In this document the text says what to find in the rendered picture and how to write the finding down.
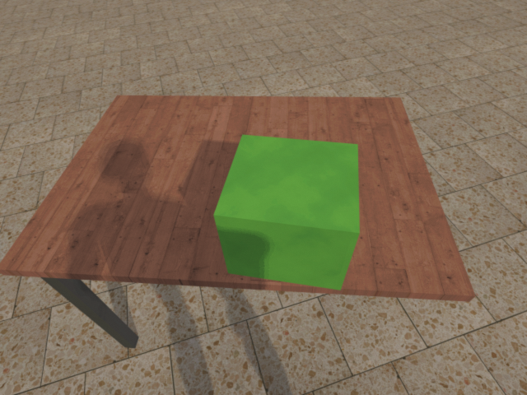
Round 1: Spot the table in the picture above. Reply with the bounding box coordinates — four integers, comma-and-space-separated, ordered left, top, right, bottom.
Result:
0, 95, 476, 348

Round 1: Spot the carton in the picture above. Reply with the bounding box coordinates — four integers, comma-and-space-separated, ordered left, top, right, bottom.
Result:
214, 135, 360, 290

